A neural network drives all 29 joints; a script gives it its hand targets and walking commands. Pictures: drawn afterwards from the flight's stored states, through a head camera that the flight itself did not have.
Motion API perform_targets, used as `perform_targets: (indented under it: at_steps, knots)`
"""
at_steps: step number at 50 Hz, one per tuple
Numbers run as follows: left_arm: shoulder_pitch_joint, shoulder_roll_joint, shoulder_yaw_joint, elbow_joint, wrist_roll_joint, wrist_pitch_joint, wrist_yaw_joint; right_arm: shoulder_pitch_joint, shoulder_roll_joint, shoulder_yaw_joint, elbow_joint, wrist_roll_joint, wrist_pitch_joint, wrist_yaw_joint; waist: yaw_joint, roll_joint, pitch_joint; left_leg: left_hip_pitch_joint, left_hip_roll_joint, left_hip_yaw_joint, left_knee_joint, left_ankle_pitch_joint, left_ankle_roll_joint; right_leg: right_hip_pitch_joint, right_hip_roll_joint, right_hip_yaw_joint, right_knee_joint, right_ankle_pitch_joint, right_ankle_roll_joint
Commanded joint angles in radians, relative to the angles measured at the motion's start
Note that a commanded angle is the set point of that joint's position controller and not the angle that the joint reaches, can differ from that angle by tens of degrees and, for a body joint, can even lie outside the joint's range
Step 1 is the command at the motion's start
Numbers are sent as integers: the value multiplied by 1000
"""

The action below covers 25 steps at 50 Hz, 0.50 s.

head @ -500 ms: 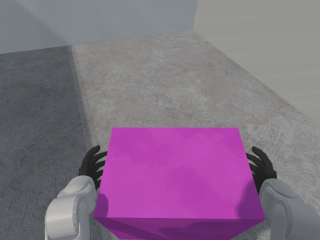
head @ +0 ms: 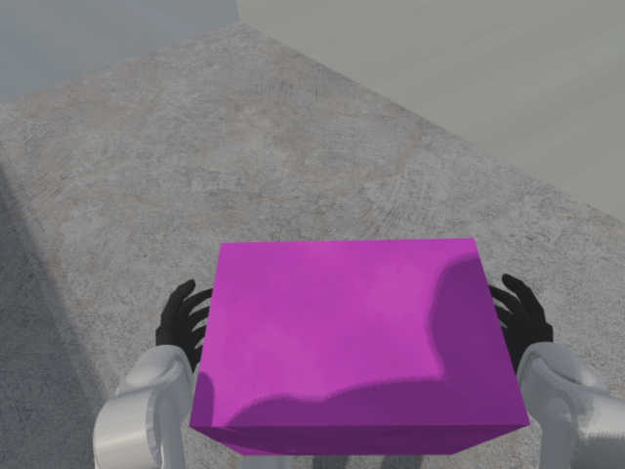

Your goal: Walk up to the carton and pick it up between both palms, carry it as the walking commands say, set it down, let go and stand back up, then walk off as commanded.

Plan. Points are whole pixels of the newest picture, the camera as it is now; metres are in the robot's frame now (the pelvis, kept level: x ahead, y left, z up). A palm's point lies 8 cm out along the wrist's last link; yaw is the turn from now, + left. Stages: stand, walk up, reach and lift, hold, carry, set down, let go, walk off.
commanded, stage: carry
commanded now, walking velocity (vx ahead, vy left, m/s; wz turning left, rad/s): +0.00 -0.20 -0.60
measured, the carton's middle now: (346, 358) +0.25 +0.00 +0.00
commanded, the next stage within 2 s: none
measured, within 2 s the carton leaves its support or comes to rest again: neither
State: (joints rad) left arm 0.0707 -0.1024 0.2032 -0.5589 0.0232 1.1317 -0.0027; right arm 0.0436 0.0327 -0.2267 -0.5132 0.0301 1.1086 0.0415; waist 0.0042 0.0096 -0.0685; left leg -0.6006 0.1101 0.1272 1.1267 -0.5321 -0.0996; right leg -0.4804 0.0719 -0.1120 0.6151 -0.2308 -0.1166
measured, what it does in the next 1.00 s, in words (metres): steps to the right, turning right: left foot, then right foot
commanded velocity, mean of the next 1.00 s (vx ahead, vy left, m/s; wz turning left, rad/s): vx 0.00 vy -0.20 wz -0.60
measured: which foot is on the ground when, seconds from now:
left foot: up 0.00-0.10, down 0.12-0.48, up 0.50-0.84, down 0.86-1.00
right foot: down 0.00-0.14, up 0.16-0.48, down 0.50-0.86, up 0.88-1.00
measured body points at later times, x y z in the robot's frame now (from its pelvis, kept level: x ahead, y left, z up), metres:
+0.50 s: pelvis -0.06 -0.20 +0.00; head -0.07 -0.19 +0.45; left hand +0.24 -0.11 +0.09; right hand +0.10 -0.46 +0.09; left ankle -0.01 +0.04 -0.72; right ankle -0.07 -0.35 -0.72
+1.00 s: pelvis -0.17 -0.36 +0.03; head -0.17 -0.31 +0.47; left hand +0.13 -0.32 +0.10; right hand -0.08 -0.64 +0.12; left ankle -0.11 -0.25 -0.72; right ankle -0.24 -0.43 -0.61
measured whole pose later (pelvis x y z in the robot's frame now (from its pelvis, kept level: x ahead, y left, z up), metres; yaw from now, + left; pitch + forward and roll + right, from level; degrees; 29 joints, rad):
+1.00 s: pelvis -0.17 -0.36 +0.03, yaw -34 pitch +2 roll -3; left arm 0.04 -0.02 0.16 -0.55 0.02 1.21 -0.01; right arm 0.10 0.07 -0.22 -0.54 0.00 1.13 0.03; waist 0.01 -0.05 -0.11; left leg -0.24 0.19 0.25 0.46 -0.24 -0.03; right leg -0.60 0.05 -0.09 1.21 -0.30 0.03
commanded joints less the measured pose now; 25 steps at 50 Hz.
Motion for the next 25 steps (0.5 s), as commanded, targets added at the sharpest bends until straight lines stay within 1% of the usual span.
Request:
perform_targets:
  at_steps: [1, 2, 3, 4, 5, 6, 7, 8, 9, 10, 11, 12, 13, 14, 15, 16, 18, 20, 21, 22, 23, 24, 25]
  knots:
    - [-382, -656, -848, -154, -273, -3, -67, -316, 693, 787, -137, 197, 12, 29, 8, -135, -280, 70, -16, -57, -127, 14, 37, 235, -286, 367, -217, 374, -115]
    - [-385, -641, -850, -155, -275, 4, -66, -305, 680, 774, -130, 190, 15, 25, 8, -130, -272, 115, -27, -53, -192, 17, 46, 213, -275, 378, -235, 359, -100]
    - [-391, -627, -849, -156, -275, 10, -65, -298, 669, 762, -122, 184, 20, 21, 8, -133, -262, 166, -40, -43, -263, 19, 54, 188, -258, 380, -256, 348, -77]
    - [-396, -615, -848, -155, -275, 17, -63, -293, 660, 752, -116, 181, 25, 17, 7, -143, -254, 231, -54, -22, -348, 16, 60, 162, -235, 372, -283, 343, -43]
    - [-398, -607, -847, -154, -275, 23, -61, -290, 653, 742, -111, 178, 29, 14, 7, -153, -251, 325, -66, 18, -466, 22, 67, 133, -204, 346, -322, 333, 10]
    - [-408, -604, -849, -154, -277, 31, -58, -275, 654, 732, -102, 174, 33, 12, -7, -140, -254, 496, -53, 51, -643, 94, 78, 60, -154, 289, -339, 313, 89]
    - [-427, -599, -846, -151, -273, 40, -55, -247, 656, 725, -86, 170, 37, 12, -35, -60, -254, 754, 78, -34, -889, 156, 119, -125, -65, 180, -238, 242, 209]
    - [-439, -611, -856, -160, -281, 53, -62, -216, 670, 711, -55, 152, 34, 8, -58, 433, -185, 647, 600, -506, -970, 213, 323, -329, 62, -8, 456, -278, 277]
    - [-469, -614, -862, -145, -274, 53, -63, -269, 646, 725, -99, 150, 29, 9, 4, 228, -90, 423, 555, -410, -909, 453, 285, -268, -94, 133, 619, -273, 145]
    - [-473, -622, -852, -137, -282, 51, -65, -299, 645, 730, -107, 164, 36, 16, 1, 123, -96, 369, 470, -262, -884, 461, 224, -205, -120, 154, 692, -204, 133]
    - [-463, -639, -840, -126, -275, 50, -62, -324, 655, 732, -112, 174, 38, 22, 3, 65, -80, 358, 408, -148, -881, 448, 180, -199, -127, 136, 725, -139, 137]
    - [-435, -633, -819, -98, -255, 52, -61, -336, 655, 738, -103, 182, 40, 27, 2, 71, -79, 393, 361, -95, -845, 499, 153, -215, -123, 131, 720, -100, 134]
    - [-440, -623, -810, -90, -242, 52, -53, -352, 657, 731, -99, 190, 40, 29, 9, 115, -85, 411, 304, -17, -804, 587, 115, -194, -117, 92, 633, -87, 142]
    - [-448, -626, -815, -90, -238, 54, -45, -359, 644, 725, -118, 193, 43, 30, 7, 163, -81, 411, 287, 28, -770, 688, 103, -179, -100, 49, 547, -102, 149]
    - [-442, -630, -814, -79, -230, 59, -36, -355, 626, 718, -132, 196, 47, 32, 3, 205, -84, 416, 290, 51, -745, 763, 99, -164, -92, 14, 476, -131, 153]
    - [-433, -634, -813, -65, -221, 65, -28, -351, 611, 712, -141, 198, 52, 33, 0, 238, -91, 419, 298, 64, -734, 797, 96, -141, -91, -15, 402, -158, 156]
    - [-422, -636, -807, -52, -210, 74, -18, -332, 599, 711, -143, 195, 61, 33, -7, 294, -112, 432, 316, 77, -720, 763, 86, -94, -102, -48, 257, -178, 158]
    - [-418, -629, -794, -49, -205, 81, -18, -325, 596, 716, -143, 186, 65, 30, -11, 338, -143, 457, 352, 71, -692, 715, 70, -61, -105, -69, 156, -169, 154]
    - [-420, -626, -789, -50, -207, 83, -20, -330, 599, 721, -147, 184, 65, 29, -11, 349, -158, 462, 374, 62, -678, 702, 57, -41, -105, -72, 110, -162, 148]
    - [-419, -626, -785, -51, -209, 83, -24, -339, 603, 728, -154, 182, 65, 27, -8, 348, -174, 461, 391, 60, -655, 688, 40, -10, -102, -79, 47, -140, 141]
    - [-406, -630, -779, -44, -211, 83, -28, -351, 609, 736, -160, 181, 65, 24, 7, 322, -194, 439, 386, 80, -601, 649, 11, 65, -87, -98, -64, -68, 132]
    - [-394, -626, -767, -35, -213, 82, -32, -354, 620, 745, -160, 181, 64, 24, 11, 218, -232, 383, 335, 106, -474, 550, -28, 191, -58, -82, -145, -33, 125]
    - [-383, -626, -757, -32, -213, 77, -39, -369, 620, 754, -164, 181, 65, 28, 26, 2, -207, 218, 269, 107, -298, 168, -52, 286, -134, 23, -254, 119, 104]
